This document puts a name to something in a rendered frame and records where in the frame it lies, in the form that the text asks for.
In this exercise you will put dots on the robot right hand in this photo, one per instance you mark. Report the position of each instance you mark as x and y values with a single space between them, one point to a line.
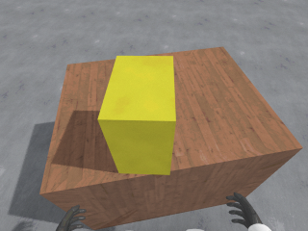
247 211

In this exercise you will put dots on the carton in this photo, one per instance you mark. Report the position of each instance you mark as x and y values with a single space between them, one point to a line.
138 114

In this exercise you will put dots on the pedestal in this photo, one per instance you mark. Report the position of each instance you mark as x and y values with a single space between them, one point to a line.
227 140

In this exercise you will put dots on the robot left hand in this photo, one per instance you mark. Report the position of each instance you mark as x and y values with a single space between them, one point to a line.
65 224

